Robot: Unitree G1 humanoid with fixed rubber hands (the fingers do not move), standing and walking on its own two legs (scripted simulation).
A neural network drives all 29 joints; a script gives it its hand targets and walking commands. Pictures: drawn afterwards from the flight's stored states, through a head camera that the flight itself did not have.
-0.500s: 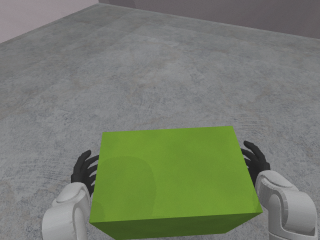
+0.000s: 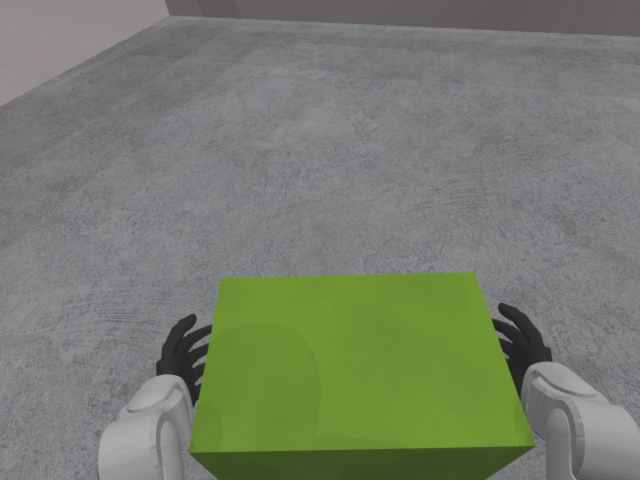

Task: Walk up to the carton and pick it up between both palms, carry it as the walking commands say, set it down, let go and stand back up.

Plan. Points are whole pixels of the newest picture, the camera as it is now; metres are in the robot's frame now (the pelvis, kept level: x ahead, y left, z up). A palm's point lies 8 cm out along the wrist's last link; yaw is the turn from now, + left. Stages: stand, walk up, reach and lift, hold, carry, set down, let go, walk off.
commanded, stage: carry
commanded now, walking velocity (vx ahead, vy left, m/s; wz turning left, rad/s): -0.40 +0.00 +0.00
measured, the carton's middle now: (349, 393) +0.24 -0.02 +0.00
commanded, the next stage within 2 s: none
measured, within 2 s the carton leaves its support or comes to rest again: neither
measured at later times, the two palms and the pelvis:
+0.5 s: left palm out of the picture -0.03 +0.25 +0.06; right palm out of the picture +0.01 -0.13 +0.08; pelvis -0.24 +0.03 +0.00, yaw +4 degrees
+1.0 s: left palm out of the picture -0.22 +0.18 +0.10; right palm out of the picture -0.22 -0.20 +0.09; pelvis -0.46 +0.00 +0.00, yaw +2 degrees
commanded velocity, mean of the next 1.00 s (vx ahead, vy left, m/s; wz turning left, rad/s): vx -0.27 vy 0.00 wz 0.00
